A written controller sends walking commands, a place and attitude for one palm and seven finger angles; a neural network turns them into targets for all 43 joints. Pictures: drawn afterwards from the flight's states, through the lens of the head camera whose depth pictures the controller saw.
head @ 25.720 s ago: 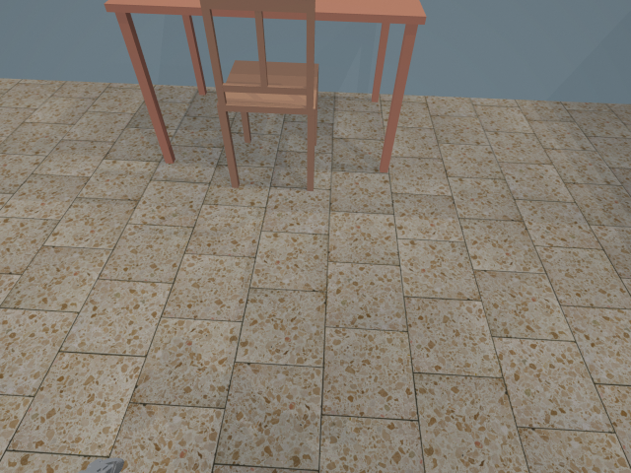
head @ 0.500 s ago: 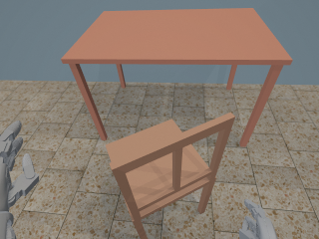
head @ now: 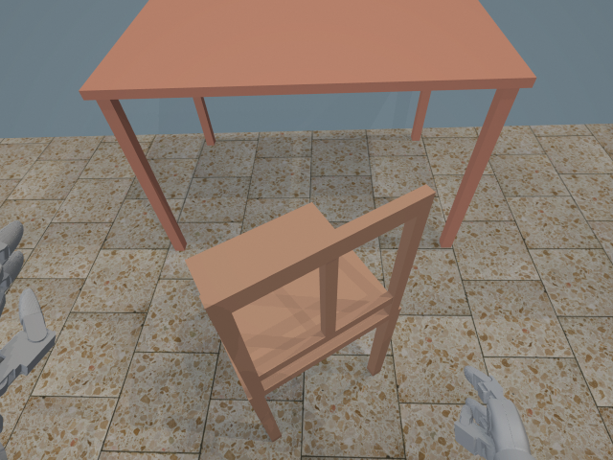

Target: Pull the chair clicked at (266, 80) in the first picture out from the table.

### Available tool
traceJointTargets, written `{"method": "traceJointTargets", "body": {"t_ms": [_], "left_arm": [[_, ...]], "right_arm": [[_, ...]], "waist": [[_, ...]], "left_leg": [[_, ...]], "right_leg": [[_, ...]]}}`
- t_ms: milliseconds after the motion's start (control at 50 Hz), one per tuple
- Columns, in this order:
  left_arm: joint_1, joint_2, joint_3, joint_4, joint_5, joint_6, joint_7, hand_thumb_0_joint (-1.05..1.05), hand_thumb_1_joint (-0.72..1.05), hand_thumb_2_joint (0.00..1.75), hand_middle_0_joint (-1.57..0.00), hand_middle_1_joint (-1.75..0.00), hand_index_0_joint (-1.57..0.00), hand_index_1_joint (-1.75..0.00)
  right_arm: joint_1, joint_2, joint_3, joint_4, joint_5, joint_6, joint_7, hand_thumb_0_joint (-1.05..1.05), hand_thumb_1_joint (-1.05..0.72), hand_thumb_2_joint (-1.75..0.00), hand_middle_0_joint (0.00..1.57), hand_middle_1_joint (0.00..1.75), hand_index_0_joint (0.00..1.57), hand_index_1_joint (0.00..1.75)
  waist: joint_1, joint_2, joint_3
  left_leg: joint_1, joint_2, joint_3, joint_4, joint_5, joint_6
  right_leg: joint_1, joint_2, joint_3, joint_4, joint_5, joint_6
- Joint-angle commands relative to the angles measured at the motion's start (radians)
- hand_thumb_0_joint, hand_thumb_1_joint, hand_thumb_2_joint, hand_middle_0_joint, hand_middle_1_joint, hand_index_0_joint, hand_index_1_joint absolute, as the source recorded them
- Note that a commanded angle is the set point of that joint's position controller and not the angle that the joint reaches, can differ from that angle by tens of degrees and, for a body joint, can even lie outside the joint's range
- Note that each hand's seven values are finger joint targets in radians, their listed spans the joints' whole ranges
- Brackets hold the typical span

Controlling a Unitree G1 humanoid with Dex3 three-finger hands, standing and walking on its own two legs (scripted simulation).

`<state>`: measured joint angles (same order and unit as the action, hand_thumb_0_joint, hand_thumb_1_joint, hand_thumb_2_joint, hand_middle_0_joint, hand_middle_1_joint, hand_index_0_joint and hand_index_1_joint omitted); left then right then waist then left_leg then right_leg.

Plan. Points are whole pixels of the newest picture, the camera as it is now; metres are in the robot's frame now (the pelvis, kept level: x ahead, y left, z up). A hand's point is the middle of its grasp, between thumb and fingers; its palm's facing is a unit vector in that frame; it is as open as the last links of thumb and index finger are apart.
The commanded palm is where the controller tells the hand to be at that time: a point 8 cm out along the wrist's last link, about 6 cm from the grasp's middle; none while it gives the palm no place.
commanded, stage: step back with the hand held close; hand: left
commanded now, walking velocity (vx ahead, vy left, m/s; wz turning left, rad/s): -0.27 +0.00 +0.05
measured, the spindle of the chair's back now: (328, 298) +0.40 +0.00 -0.12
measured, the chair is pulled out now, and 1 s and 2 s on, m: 0.47 0.47 0.47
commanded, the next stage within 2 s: none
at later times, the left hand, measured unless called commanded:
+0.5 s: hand (1, 398) +0.14 +0.27 +0.15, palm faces +0.48 -0.74 -0.47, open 7.4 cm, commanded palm +0.08 +0.30 +0.17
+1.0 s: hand out of the picture +0.13 +0.26 +0.16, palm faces +0.47 -0.70 -0.53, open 7.4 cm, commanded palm +0.06 +0.30 +0.17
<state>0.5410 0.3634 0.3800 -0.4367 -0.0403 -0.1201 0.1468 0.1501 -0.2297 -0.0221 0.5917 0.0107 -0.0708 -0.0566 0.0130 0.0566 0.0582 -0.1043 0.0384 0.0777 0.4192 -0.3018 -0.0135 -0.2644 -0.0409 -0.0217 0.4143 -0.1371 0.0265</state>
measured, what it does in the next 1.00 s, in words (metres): shifts its weight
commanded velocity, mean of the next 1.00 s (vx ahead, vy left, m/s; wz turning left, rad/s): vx -0.34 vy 0.00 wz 0.03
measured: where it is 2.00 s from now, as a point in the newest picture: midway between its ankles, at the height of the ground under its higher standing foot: outside the picture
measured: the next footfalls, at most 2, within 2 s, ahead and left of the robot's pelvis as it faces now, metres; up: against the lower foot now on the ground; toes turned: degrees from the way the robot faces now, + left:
right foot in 1.96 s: -0.09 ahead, -0.16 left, +0.00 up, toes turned +0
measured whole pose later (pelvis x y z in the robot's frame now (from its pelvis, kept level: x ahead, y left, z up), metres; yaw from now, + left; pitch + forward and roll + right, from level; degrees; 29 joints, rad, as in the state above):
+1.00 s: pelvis -0.07 -0.01 -0.02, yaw +2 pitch +2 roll +0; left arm 0.56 0.43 0.46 -0.55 0.00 -0.19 0.19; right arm 0.16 -0.20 -0.04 0.62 0.00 -0.10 -0.08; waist 0.01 -0.02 0.05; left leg -0.36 0.03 0.04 0.61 -0.29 -0.01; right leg -0.46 -0.05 -0.04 0.51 -0.08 0.01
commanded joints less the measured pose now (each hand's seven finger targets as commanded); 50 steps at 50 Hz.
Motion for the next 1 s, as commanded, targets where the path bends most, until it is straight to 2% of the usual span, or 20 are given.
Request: {"method": "traceJointTargets", "body": {"t_ms": [0,60,140,180,320,360,380,460,520,560,620,660,680,740,760,840,860,880,960,980], "left_arm": [[0.029,0.229,0.183,-0.259,-0.002,-0.071,0.042,0.00,0.90,0.90,-0.20,-0.30,-0.20,-0.30],[0.030,0.242,0.196,-0.275,-0.005,-0.073,0.048,0.00,0.90,0.90,-0.20,-0.30,-0.20,-0.30],[0.032,0.205,0.166,-0.254,-0.004,-0.065,0.053,0.00,0.90,0.90,-0.20,-0.30,-0.20,-0.30],[0.027,0.191,0.153,-0.235,-0.001,-0.059,0.056,0.00,0.90,0.90,-0.20,-0.30,-0.20,-0.30],[-0.041,0.202,0.148,-0.252,0.012,-0.062,0.063,0.00,0.90,0.90,-0.20,-0.30,-0.20,-0.30],[-0.060,0.229,0.166,-0.267,0.018,-0.068,0.068,0.00,0.90,0.90,-0.20,-0.30,-0.20,-0.30],[-0.056,0.209,0.152,-0.270,0.017,-0.071,0.068,0.00,0.90,0.90,-0.20,-0.30,-0.20,-0.30],[-0.047,0.233,0.182,-0.273,0.023,-0.083,0.073,0.00,0.90,0.90,-0.20,-0.30,-0.20,-0.30],[-0.039,0.212,0.169,-0.274,0.023,-0.087,0.072,0.00,0.90,0.90,-0.20,-0.30,-0.20,-0.30],[-0.036,0.226,0.186,-0.276,0.026,-0.093,0.073,0.00,0.90,0.90,-0.20,-0.30,-0.20,-0.30],[-0.026,0.210,0.175,-0.292,0.025,-0.098,0.070,0.00,0.90,0.90,-0.20,-0.30,-0.20,-0.30],[-0.016,0.229,0.198,-0.282,0.026,-0.098,0.073,0.00,0.90,0.90,-0.20,-0.30,-0.20,-0.30],[-0.007,0.211,0.185,-0.289,0.025,-0.100,0.070,0.00,0.90,0.90,-0.20,-0.30,-0.20,-0.30],[-0.008,0.222,0.196,-0.309,0.026,-0.108,0.070,0.00,0.90,0.90,-0.20,-0.30,-0.20,-0.30],[-0.004,0.234,0.206,-0.306,0.026,-0.109,0.071,0.00,0.90,0.90,-0.20,-0.30,-0.20,-0.30],[0.015,0.231,0.212,-0.314,0.027,-0.123,0.071,0.00,0.90,0.90,-0.20,-0.30,-0.20,-0.30],[0.016,0.251,0.232,-0.311,0.030,-0.125,0.074,0.00,0.90,0.90,-0.20,-0.30,-0.20,-0.30],[0.027,0.237,0.224,-0.306,0.028,-0.126,0.072,0.00,0.90,0.90,-0.20,-0.30,-0.20,-0.30],[0.010,0.247,0.232,-0.297,0.034,-0.134,0.073,0.00,0.90,0.90,-0.20,-0.30,-0.20,-0.30],[0.011,0.229,0.215,-0.299,0.033,-0.135,0.071,0.00,0.90,0.90,-0.20,-0.30,-0.20,-0.30]], "right_arm": [[-0.094,-0.100,-0.043,-0.165,0.002,-0.038,-0.024,0.00,-0.90,-0.90,0.20,0.30,0.20,0.30],[-0.092,-0.097,-0.047,-0.158,0.006,-0.038,-0.033,0.00,-0.90,-0.90,0.20,0.30,0.20,0.30],[-0.081,-0.100,-0.048,-0.154,0.004,-0.042,-0.038,0.00,-0.90,-0.90,0.20,0.30,0.20,0.30],[-0.076,-0.098,-0.044,-0.149,0.003,-0.044,-0.041,0.00,-0.90,-0.90,0.20,0.30,0.20,0.30],[-0.054,-0.104,-0.040,-0.151,-0.002,-0.057,-0.041,0.00,-0.90,-0.90,0.20,0.30,0.20,0.30],[-0.052,-0.108,-0.041,-0.150,-0.002,-0.060,-0.043,0.00,-0.90,-0.90,0.20,0.30,0.20,0.30],[-0.042,-0.105,-0.036,-0.154,-0.003,-0.064,-0.042,0.00,-0.90,-0.90,0.20,0.30,0.20,0.30],[-0.041,-0.110,-0.039,-0.150,-0.005,-0.074,-0.042,0.00,-0.90,-0.90,0.20,0.30,0.20,0.30],[-0.034,-0.110,-0.040,-0.154,-0.003,-0.080,-0.038,0.00,-0.90,-0.90,0.20,0.30,0.20,0.30],[-0.043,-0.114,-0.044,-0.147,-0.005,-0.084,-0.039,0.00,-0.90,-0.90,0.20,0.30,0.20,0.30],[-0.038,-0.114,-0.048,-0.146,-0.006,-0.087,-0.033,0.00,-0.90,-0.90,0.20,0.30,0.20,0.30],[-0.047,-0.111,-0.053,-0.135,-0.007,-0.087,-0.035,0.00,-0.90,-0.90,0.20,0.30,0.20,0.30],[-0.042,-0.108,-0.053,-0.135,-0.008,-0.088,-0.034,0.00,-0.90,-0.90,0.20,0.30,0.20,0.30],[-0.046,-0.106,-0.059,-0.128,-0.010,-0.089,-0.033,0.00,-0.90,-0.90,0.20,0.30,0.20,0.30],[-0.052,-0.107,-0.060,-0.122,-0.010,-0.089,-0.035,0.00,-0.90,-0.90,0.20,0.30,0.20,0.30],[-0.050,-0.101,-0.064,-0.117,-0.012,-0.085,-0.034,0.00,-0.90,-0.90,0.20,0.30,0.20,0.30],[-0.056,-0.101,-0.065,-0.113,-0.015,-0.083,-0.036,0.00,-0.90,-0.90,0.20,0.30,0.20,0.30],[-0.052,-0.098,-0.065,-0.113,-0.014,-0.082,-0.036,0.00,-0.90,-0.90,0.20,0.30,0.20,0.30],[-0.055,-0.105,-0.066,-0.114,-0.016,-0.081,-0.039,0.00,-0.90,-0.90,0.20,0.30,0.20,0.30],[-0.049,-0.102,-0.065,-0.117,-0.013,-0.084,-0.038,0.00,-0.90,-0.90,0.20,0.30,0.20,0.30]], "waist": [[0.007,-0.005,-0.215],[0.004,0.013,-0.222],[0.002,-0.005,-0.187],[0.002,0.015,-0.151],[0.002,-0.038,-0.091],[0.002,-0.021,-0.079],[0.000,-0.010,-0.085],[0.004,0.006,-0.104],[0.003,0.006,-0.098],[0.003,0.029,-0.102],[0.002,0.007,-0.133],[0.003,-0.005,-0.144],[0.001,-0.009,-0.158],[-0.002,-0.025,-0.180],[-0.002,-0.010,-0.184],[-0.005,-0.033,-0.202],[-0.004,-0.028,-0.202],[-0.005,-0.038,-0.208],[-0.006,-0.009,-0.186],[-0.007,-0.015,-0.182]], "left_leg": [[-0.129,0.065,-0.053,-0.054,0.308,0.021],[-0.148,0.070,-0.059,-0.045,0.300,0.020],[-0.206,0.072,-0.060,-0.045,0.191,0.021],[-0.255,0.071,-0.061,-0.065,0.093,0.027],[-0.349,0.049,-0.071,-0.058,-0.141,0.040],[-0.372,0.046,-0.076,-0.061,-0.190,0.043],[-0.376,0.045,-0.078,-0.063,-0.210,0.043],[-0.411,0.055,-0.094,-0.071,-0.222,0.050],[-0.432,0.056,-0.097,-0.069,-0.219,0.048],[-0.460,0.068,-0.105,-0.071,-0.204,0.052],[-0.460,0.069,-0.106,-0.046,-0.137,0.051],[-0.467,0.076,-0.113,-0.041,-0.101,0.052],[-0.460,0.075,-0.113,-0.031,-0.081,0.050],[-0.439,0.065,-0.104,0.004,-0.037,0.042],[-0.442,0.064,-0.108,0.008,-0.037,0.042],[-0.425,0.050,-0.103,0.027,-0.064,0.038],[-0.438,0.053,-0.108,0.020,-0.066,0.039],[-0.433,0.051,-0.107,0.022,-0.071,0.038],[-0.492,0.061,-0.115,-0.009,-0.145,0.049],[-0.491,0.060,-0.109,-0.006,-0.166,0.049]], "right_leg": [[0.233,-0.053,0.033,0.049,0.371,-0.023],[0.230,-0.055,0.035,0.067,0.385,-0.021],[0.195,-0.049,0.043,0.065,0.298,-0.017],[0.185,-0.045,0.047,0.056,0.213,-0.014],[0.118,-0.043,0.097,-0.016,-0.058,-0.012],[0.109,-0.044,0.104,-0.038,-0.126,-0.013],[0.106,-0.043,0.101,-0.041,-0.165,-0.012],[0.140,-0.037,0.095,-0.024,-0.161,-0.009],[0.137,-0.031,0.089,-0.003,-0.144,-0.008],[0.161,-0.032,0.084,0.025,-0.085,-0.009],[0.179,-0.036,0.082,0.069,0.022,-0.011],[0.193,-0.040,0.074,0.090,0.081,-0.012],[0.195,-0.043,0.073,0.100,0.105,-0.015],[0.177,-0.054,0.080,0.104,0.176,-0.019],[0.181,-0.061,0.087,0.101,0.191,-0.025],[0.144,-0.072,0.100,0.071,0.143,-0.032],[0.153,-0.070,0.096,0.069,0.138,-0.030],[0.150,-0.070,0.098,0.065,0.119,-0.030],[0.158,-0.056,0.093,0.068,0.041,-0.022],[0.150,-0.054,0.097,0.069,0.022,-0.021]]}}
